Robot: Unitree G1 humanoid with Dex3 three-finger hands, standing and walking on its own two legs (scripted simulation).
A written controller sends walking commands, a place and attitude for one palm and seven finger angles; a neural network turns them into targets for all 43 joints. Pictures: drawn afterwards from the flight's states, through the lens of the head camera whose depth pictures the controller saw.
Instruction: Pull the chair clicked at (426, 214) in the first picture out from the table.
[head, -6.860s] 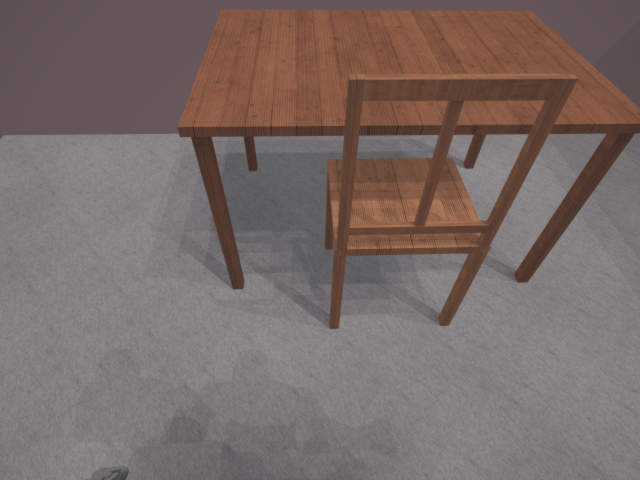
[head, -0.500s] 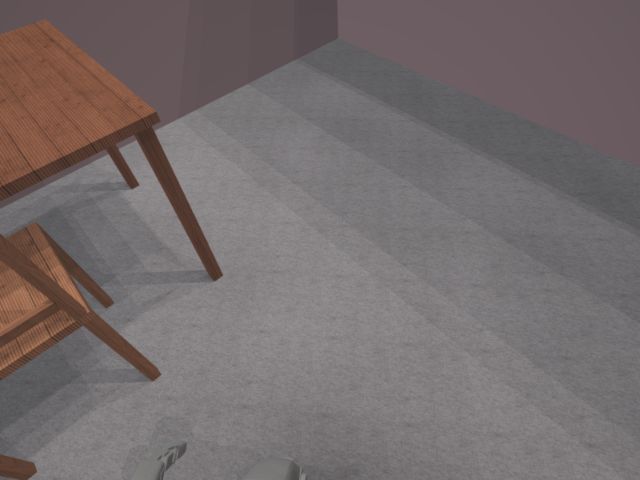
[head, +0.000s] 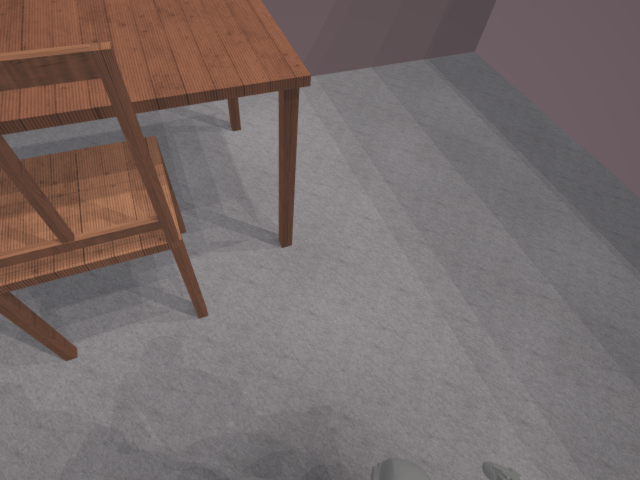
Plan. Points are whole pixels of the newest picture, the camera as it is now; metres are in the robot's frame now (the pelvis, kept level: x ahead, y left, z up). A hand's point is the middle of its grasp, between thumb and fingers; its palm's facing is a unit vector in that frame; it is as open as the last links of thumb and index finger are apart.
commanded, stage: turn to face it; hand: left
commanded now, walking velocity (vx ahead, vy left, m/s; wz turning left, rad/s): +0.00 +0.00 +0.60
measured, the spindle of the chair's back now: (24, 181) +0.54 +0.56 -0.07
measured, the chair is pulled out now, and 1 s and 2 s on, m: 0.00 0.00 0.00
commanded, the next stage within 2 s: take the last steps up to it in 0.72 s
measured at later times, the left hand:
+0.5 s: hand out of the picture +0.07 +0.17 -0.13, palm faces +0.28 -0.91 -0.30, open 7.4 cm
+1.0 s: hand out of the picture -0.12 +0.16 -0.17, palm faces +0.53 -0.82 -0.23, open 7.4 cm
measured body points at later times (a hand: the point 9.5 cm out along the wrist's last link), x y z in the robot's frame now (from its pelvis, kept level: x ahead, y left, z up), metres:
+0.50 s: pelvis +0.01 -0.06 +0.00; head +0.05 -0.09 +0.45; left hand +0.06 +0.21 -0.11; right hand +0.12 -0.30 -0.16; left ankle -0.04 +0.07 -0.66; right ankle +0.03 -0.16 -0.74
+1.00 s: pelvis -0.01 -0.02 +0.00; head -0.01 +0.01 +0.45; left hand -0.15 +0.21 -0.16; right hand +0.20 -0.17 -0.12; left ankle -0.07 +0.07 -0.74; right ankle +0.03 -0.15 -0.66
